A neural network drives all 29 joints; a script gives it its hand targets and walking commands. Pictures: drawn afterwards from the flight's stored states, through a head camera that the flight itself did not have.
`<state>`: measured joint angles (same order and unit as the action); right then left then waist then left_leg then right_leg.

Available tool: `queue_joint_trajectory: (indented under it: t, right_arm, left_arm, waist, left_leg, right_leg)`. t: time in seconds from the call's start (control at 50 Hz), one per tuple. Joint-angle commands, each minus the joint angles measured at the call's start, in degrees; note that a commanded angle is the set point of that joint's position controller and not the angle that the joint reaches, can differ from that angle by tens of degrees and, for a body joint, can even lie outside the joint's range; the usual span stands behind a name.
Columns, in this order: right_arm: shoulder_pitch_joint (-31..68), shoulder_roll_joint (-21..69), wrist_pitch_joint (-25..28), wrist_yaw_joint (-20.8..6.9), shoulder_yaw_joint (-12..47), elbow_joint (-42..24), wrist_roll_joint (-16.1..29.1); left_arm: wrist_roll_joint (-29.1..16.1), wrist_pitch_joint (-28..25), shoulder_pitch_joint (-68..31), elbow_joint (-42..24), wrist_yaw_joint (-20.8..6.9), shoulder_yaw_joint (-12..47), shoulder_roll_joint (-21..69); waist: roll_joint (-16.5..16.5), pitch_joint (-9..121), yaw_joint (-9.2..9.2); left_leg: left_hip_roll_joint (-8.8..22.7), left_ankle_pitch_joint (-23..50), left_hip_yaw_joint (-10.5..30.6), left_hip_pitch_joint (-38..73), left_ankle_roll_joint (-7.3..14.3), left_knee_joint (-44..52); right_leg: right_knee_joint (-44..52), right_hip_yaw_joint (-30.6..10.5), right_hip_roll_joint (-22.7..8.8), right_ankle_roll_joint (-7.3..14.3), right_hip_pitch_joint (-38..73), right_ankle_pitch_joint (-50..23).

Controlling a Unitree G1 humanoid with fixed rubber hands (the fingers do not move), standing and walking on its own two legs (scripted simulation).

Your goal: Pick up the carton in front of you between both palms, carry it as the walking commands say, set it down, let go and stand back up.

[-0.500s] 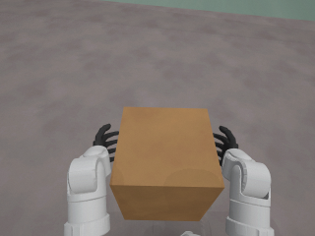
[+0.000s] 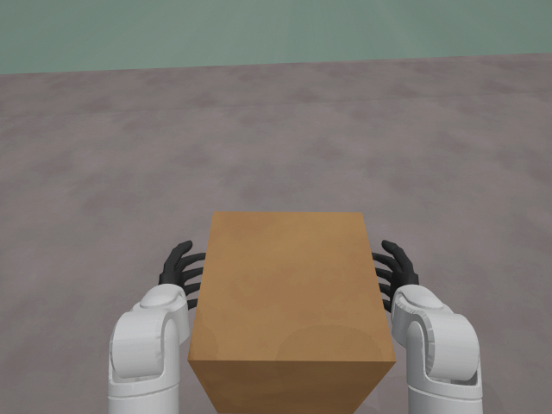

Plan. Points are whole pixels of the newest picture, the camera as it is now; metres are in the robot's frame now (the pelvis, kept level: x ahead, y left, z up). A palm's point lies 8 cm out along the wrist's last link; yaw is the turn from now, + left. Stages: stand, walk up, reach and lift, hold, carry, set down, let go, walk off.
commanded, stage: carry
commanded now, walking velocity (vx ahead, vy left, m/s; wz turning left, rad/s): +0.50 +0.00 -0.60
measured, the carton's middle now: (286, 318) +0.27 +0.00 +0.02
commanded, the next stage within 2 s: none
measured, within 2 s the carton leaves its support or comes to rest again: neither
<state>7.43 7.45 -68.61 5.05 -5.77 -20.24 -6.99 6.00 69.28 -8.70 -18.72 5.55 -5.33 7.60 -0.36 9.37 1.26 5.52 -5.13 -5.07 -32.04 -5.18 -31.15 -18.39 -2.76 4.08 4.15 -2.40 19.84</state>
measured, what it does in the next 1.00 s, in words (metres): walks ahead: left foot, then right foot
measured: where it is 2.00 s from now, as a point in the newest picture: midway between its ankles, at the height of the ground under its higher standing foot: (320, 227)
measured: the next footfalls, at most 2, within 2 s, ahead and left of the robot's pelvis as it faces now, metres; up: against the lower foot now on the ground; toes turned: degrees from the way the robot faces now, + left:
left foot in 0.04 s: +0.20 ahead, +0.14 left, +0.00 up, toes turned +5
right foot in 0.54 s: +0.43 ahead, -0.19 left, +0.00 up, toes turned -30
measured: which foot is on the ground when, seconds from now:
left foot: up 0.00-0.02, down 0.04-0.56, up 0.58-1.00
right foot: down 0.00-0.04, up 0.06-0.52, down 0.54-1.00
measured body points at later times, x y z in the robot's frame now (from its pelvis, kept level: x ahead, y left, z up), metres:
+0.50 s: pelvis +0.28 -0.04 -0.01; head +0.27 -0.01 +0.44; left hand +0.59 +0.01 +0.07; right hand +0.49 -0.27 +0.08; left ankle +0.16 +0.13 -0.74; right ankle +0.37 -0.18 -0.72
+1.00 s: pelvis +0.57 -0.15 -0.01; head +0.56 -0.16 +0.44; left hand +0.87 -0.06 +0.09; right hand +0.81 -0.36 +0.08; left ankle +0.77 -0.08 -0.70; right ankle +0.39 -0.17 -0.74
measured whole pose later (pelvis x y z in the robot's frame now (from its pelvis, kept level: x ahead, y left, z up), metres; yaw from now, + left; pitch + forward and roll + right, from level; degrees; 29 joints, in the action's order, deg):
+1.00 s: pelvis +0.57 -0.15 -0.01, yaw -11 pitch +2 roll +2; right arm 7.8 7.5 -69.0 5.5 -4.8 -22.9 -6.8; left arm 5.6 67.8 -6.9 -21.7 5.0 -5.2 7.4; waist -0.3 5.1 0.0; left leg 3.0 0.5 -13.0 -35.2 2.8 -34.7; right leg -12.4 18.8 -2.4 -0.5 8.5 22.8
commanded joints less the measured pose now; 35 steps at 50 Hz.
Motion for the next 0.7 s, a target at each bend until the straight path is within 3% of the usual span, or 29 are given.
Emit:
queue_joint_trajectory:
  t: [0.0,0.02,0.04,0.06,0.08,0.12,0.14,0.16,0.2,0.28,0.4,0.42,0.46,0.48,0.5,0.52,0.54,0.56,0.58,0.62,0.64,0.68]
  right_arm:
    - [25.9,48.6,-1.5,-13.7,40.1,0.3,23.0]
    - [25.4,48.2,-1.7,-13.7,39.5,1.6,22.8]
    - [24.5,47.3,-1.9,-13.6,38.7,2.7,22.0]
    - [24.9,47.2,-1.5,-13.5,37.1,4.9,20.7]
    - [23.9,49.0,-1.4,-13.5,36.9,5.2,21.0]
    - [27.9,52.9,-0.8,-14.0,37.6,3.0,22.5]
    - [29.9,54.5,-0.4,-14.2,38.3,2.3,23.4]
    - [31.1,55.4,-0.1,-14.5,38.8,1.5,24.0]
    - [31.1,55.7,0.2,-15.0,39.4,0.8,24.9]
    - [29.5,52.9,-0.3,-15.4,39.7,-0.9,25.7]
    - [25.7,50.6,-1.3,-15.8,38.8,1.3,24.5]
    - [25.7,50.7,-1.3,-15.8,38.8,1.6,24.3]
    - [26.3,50.9,-1.1,-15.8,38.8,1.1,24.1]
    - [26.5,50.9,-1.1,-15.8,38.8,0.7,24.2]
    - [26.6,50.9,-1.0,-15.9,39.0,0.5,24.3]
    - [27.1,50.7,-0.8,-16.0,39.3,0.6,24.2]
    - [28.1,51.3,-1.0,-16.0,40.0,0.2,24.4]
    - [27.4,51.1,-0.8,-16.1,40.5,-0.6,24.6]
    - [28.4,52.5,-0.2,-16.3,41.1,-0.4,24.6]
    - [30.0,55.4,1.1,-16.5,42.2,-1.1,25.6]
    - [29.7,56.4,1.6,-16.5,42.8,-1.4,25.9]
    - [27.6,57.4,2.6,-16.1,43.7,-1.6,25.5]
  left_arm:
    - [-22.6,1.2,-25.6,-1.9,-15.5,38.6,46.6]
    - [-22.5,1.6,-25.9,-1.5,-15.5,38.6,45.7]
    - [-22.6,2.0,-26.7,-1.3,-15.7,38.6,44.8]
    - [-24.3,2.7,-29.6,-1.7,-15.8,39.7,46.3]
    - [-24.9,2.7,-31.0,-0.8,-16.1,40.1,47.1]
    - [-25.9,1.7,-32.6,-0.9,-16.6,40.0,50.8]
    - [-25.9,1.2,-33.5,-1.2,-16.5,40.1,51.9]
    - [-25.6,0.9,-34.0,-1.8,-16.3,40.3,52.5]
    - [-24.5,0.3,-33.3,-2.9,-15.5,40.7,53.0]
    - [-22.3,0.3,-30.2,-4.1,-14.0,40.7,51.7]
    - [-21.0,1.2,-25.9,-1.7,-13.8,40.1,50.4]
    - [-21.2,1.2,-26.5,-1.7,-14.0,40.2,50.5]
    - [-21.7,1.0,-27.4,-1.9,-14.3,40.4,50.9]
    - [-21.7,0.8,-26.9,-1.6,-14.4,40.4,51.2]
    - [-21.6,0.6,-26.2,-1.0,-14.5,40.3,51.7]
    - [-21.6,0.5,-25.9,-0.9,-14.6,40.2,52.0]
    - [-21.0,0.2,-25.3,-0.1,-14.8,39.5,51.2]
    - [-21.3,-0.5,-24.5,0.9,-15.1,39.7,52.4]
    - [-22.3,-1.1,-25.4,-0.4,-15.2,40.1,54.0]
    - [-22.8,-2.6,-26.4,-1.7,-15.2,40.5,57.1]
    - [-22.9,-3.1,-26.4,-2.2,-15.1,40.5,57.8]
    - [-23.1,-3.9,-24.4,-2.4,-15.4,40.5,58.6]
  waist:
    - [7.2,7.1,-0.79]
    - [4.2,11.2,-1.74]
    - [-5.2,16.6,-2.35]
    - [-21.0,15.2,-1.80]
    - [-14.4,14.7,-2.15]
    - [-4.5,10.9,-2.19]
    - [-3.6,9.1,-2.02]
    - [-5.5,8.0,-1.96]
    - [-8.3,7.7,-1.89]
    - [-8.0,6.6,-2.16]
    - [-9.7,1.8,-2.29]
    - [-10.5,0.7,-2.32]
    - [-12.2,1.2,-1.95]
    - [-13.3,3.0,-1.62]
    - [-12.0,6.0,-0.59]
    - [-9.0,10.1,0.49]
    - [2.6,16.1,1.05]
    - [14.6,18.1,0.71]
    - [9.5,14.8,0.73]
    - [2.5,12.3,0.13]
    - [3.0,12.3,-0.27]
    - [6.7,13.6,-0.36]
  left_leg:
    - [-4.1,1.3,-5.1,16.5,0.7,9.4]
    - [-1.9,-0.2,-4.4,30.3,0.9,9.4]
    - [12.0,-14.8,12.3,40.2,2.4,13.3]
    - [24.9,-12.9,35.0,48.2,10.2,17.5]
    - [24.7,-14.6,34.8,43.7,12.3,17.4]
    - [20.9,-14.9,21.9,35.4,10.1,19.1]
    - [19.5,-17.0,16.4,31.3,8.7,21.1]
    - [18.2,-16.4,11.4,28.8,8.1,22.2]
    - [17.3,-15.3,5.5,28.8,7.8,23.3]
    - [16.7,-7.2,-2.4,32.9,8.4,22.7]
    - [14.6,8.4,-12.9,36.6,5.7,18.9]
    - [14.6,11.7,-14.1,37.4,5.0,18.1]
    - [13.9,28.6,-16.2,38.7,3.4,11.8]
    - [13.1,35.5,-17.1,38.9,2.8,6.5]
    - [10.9,37.4,-19.3,37.0,1.6,-2.7]
    - [9.8,26.7,-17.3,28.5,0.8,-12.6]
    - [5.9,6.7,-14.2,11.7,-1.5,-30.0]
    - [-1.2,-24.2,-7.6,-3.7,-2.4,-42.5]
    - [0.4,-25.7,-0.1,-8.3,0.1,-46.9]
    - [3.9,-20.4,4.8,-5.9,3.7,-41.7]
    - [4.8,-16.7,5.4,-3.4,4.5,-36.9]
    - [3.5,-11.2,2.8,-1.8,5.2,-34.1]
  right_leg:
    - [-7.5,-3.6,-10.8,3.1,-3.3,-37.1]
    - [-16.2,-0.7,-8.6,1.0,-10.8,-31.7]
    - [-32.1,3.1,-5.1,-1.2,-18.4,-16.2]
    - [-43.4,5.1,0.6,-2.4,-37.2,6.8]
    - [-50.3,1.0,-5.4,-0.9,-37.8,7.1]
    - [-49.8,0.6,-9.7,-0.7,-36.7,1.7]
    - [-45.9,0.9,-11.0,-1.2,-35.3,-0.8]
    - [-43.2,2.8,-10.5,-1.7,-33.8,-2.4]
    - [-39.2,4.7,-10.1,-2.5,-33.8,-5.1]
    - [-30.7,7.6,-10.0,-3.3,-37.4,-10.9]
    - [-17.6,14.1,-6.9,-1.5,-34.0,-16.2]
    - [-15.8,15.0,-6.2,-1.0,-33.0,-16.0]
    - [-13.1,16.9,-3.2,0.2,-26.8,-15.2]
    - [-11.5,18.4,-1.2,0.8,-21.0,-14.5]
    - [-5.9,20.0,1.0,1.5,-11.4,-16.1]
    - [-6.0,16.4,-1.8,1.4,2.0,-15.2]
    - [-6.6,-7.8,-18.7,7.1,18.2,-15.9]
    - [2.0,-25.8,-27.6,13.1,25.2,-20.0]
    - [2.8,-21.3,-27.2,11.3,23.1,-26.9]
    - [0.6,-8.9,-24.7,5.7,13.1,-33.7]
    - [2.0,-5.0,-23.8,3.1,9.5,-30.7]
    - [4.1,1.1,-22.3,1.2,8.5,-27.8]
